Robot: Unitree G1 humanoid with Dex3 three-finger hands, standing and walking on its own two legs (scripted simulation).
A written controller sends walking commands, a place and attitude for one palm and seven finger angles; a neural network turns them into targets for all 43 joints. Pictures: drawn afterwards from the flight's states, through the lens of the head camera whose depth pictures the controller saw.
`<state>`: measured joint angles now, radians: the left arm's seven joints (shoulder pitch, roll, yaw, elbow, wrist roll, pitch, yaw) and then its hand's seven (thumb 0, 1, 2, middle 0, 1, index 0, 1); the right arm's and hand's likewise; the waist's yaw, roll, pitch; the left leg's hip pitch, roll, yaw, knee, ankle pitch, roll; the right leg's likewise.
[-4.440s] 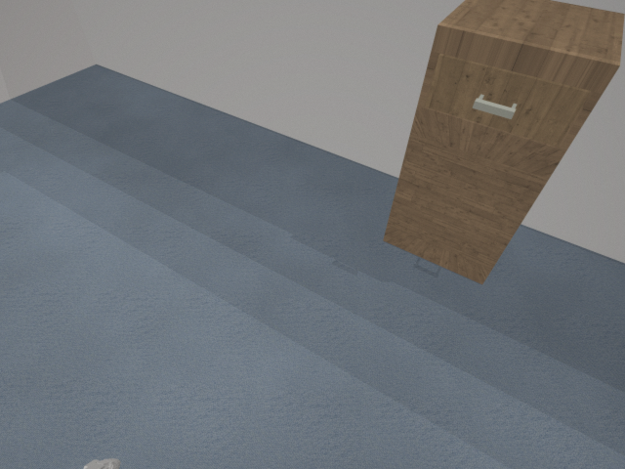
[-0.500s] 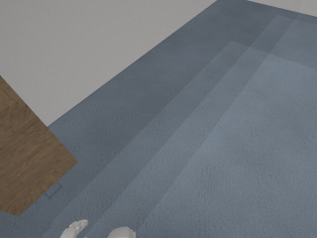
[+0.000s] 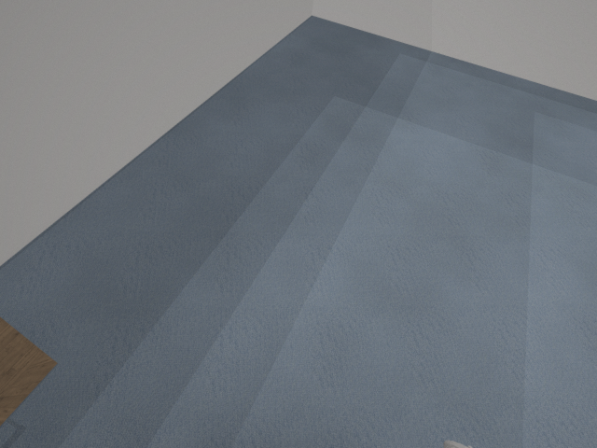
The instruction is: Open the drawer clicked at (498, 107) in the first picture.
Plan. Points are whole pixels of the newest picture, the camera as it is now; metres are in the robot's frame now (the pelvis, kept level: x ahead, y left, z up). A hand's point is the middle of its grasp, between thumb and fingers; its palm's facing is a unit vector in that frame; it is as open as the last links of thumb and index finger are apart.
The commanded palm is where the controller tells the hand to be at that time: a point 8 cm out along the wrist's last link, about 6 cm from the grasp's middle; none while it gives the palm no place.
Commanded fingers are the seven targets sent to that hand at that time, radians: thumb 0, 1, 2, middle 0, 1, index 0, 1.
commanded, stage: walk to a spot facing it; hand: left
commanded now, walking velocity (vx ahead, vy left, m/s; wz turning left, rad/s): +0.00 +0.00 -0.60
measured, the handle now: out of the picture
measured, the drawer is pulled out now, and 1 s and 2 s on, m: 0.00 0.00 0.00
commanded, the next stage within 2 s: turn to face it in 0.22 s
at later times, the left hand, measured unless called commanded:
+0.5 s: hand (244, 371) +0.26 +0.10 -0.16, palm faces -0.27 -0.93 -0.25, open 7.3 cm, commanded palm none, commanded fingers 0.00 0.90 0.90 -0.20 -0.30 -0.20 -0.30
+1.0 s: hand (167, 436) +0.15 +0.20 -0.17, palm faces +0.08 -0.97 -0.24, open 7.4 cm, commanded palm none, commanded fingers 0.00 0.90 0.90 -0.20 -0.30 -0.20 -0.30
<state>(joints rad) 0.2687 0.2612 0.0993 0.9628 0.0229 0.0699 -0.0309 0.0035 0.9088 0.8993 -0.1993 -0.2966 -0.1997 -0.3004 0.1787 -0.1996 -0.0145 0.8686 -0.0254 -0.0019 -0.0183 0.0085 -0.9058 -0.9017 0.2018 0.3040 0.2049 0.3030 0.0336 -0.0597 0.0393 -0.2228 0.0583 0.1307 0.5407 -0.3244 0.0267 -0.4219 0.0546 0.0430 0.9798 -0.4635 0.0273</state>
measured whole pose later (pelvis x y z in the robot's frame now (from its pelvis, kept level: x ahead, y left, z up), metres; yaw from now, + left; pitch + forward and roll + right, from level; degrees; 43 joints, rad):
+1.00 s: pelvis +0.09 -0.02 +0.00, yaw +1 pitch +2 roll -2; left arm 0.19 0.25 0.10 0.96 0.02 0.06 0.01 0.00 0.91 0.90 -0.20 -0.30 -0.20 -0.30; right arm 0.23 -0.19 -0.05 0.93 -0.02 0.01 -0.01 0.01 -0.91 -0.90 0.20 0.30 0.20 0.30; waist -0.01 -0.02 0.07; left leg -0.33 0.01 0.08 0.52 -0.22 0.06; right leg -0.49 -0.09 -0.03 1.11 -0.40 0.09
